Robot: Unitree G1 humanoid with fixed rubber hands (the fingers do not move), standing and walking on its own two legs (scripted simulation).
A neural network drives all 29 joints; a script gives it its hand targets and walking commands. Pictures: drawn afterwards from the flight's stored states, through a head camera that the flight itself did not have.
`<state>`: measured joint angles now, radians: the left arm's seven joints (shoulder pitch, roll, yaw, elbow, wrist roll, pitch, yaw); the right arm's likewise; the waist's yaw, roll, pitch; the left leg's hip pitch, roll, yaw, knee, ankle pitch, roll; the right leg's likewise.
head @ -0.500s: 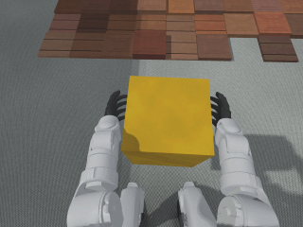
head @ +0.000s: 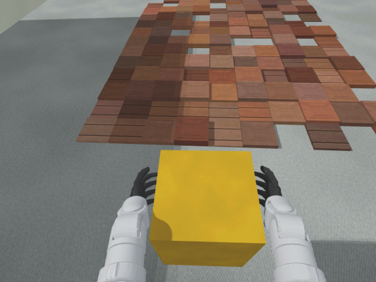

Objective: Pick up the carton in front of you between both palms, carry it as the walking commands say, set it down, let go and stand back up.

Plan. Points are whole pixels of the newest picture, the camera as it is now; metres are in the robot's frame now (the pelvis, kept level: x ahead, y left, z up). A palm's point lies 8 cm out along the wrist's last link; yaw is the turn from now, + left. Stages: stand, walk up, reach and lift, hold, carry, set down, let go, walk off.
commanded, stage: reach and lift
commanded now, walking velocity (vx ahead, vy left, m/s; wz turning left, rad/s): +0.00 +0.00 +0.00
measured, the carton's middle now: (204, 212) +0.31 +0.00 -0.07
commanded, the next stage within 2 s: hold in 1.18 s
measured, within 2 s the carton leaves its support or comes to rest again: neither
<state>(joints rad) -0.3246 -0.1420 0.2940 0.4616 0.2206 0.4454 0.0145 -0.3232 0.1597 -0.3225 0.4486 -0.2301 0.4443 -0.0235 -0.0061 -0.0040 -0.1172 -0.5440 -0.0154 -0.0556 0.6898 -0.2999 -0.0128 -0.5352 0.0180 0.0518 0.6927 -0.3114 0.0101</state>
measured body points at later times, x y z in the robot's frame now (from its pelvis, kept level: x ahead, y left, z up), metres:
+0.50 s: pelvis -0.01 +0.00 +0.02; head -0.02 +0.00 +0.47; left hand +0.31 +0.15 +0.04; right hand +0.31 -0.15 +0.04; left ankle +0.02 +0.13 -0.72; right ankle +0.02 -0.13 -0.72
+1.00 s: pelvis +0.01 +0.00 +0.03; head -0.01 +0.00 +0.48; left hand +0.31 +0.15 +0.05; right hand +0.31 -0.15 +0.05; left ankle +0.02 +0.13 -0.72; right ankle +0.02 -0.13 -0.72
